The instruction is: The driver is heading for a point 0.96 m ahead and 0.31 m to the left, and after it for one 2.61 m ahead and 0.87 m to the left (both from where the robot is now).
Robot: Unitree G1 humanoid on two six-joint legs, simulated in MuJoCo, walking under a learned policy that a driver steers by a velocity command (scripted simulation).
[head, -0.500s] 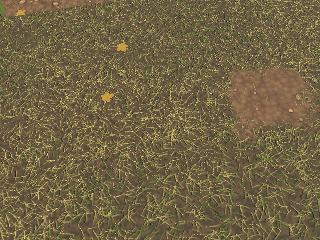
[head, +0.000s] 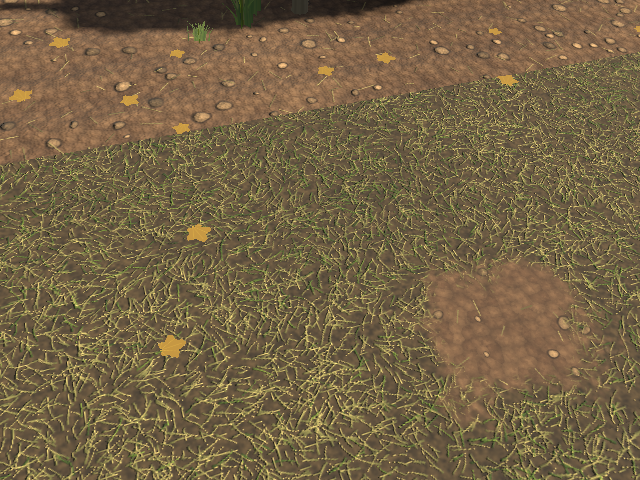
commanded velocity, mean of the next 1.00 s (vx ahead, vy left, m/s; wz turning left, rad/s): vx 0.50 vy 0.00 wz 0.51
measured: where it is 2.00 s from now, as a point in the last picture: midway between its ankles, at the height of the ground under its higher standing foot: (163, 358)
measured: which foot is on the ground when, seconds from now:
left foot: down 0.00-0.28, up 0.30-0.96, down 0.98-1.00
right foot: up 0.00-0.24, down 0.26-0.98, up 1.00-1.00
